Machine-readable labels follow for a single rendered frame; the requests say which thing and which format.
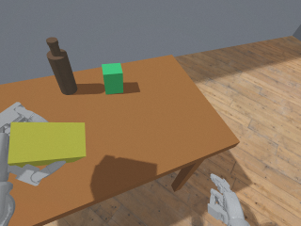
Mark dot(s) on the table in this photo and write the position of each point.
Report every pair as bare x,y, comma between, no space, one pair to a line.
159,124

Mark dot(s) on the robot left forearm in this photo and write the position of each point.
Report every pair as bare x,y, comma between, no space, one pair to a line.
7,203

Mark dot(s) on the sponge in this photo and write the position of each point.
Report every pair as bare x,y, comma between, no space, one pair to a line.
43,143

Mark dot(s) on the left robot hand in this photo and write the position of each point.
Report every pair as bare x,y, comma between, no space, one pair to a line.
28,173

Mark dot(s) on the right robot hand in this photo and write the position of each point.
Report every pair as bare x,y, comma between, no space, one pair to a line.
228,205

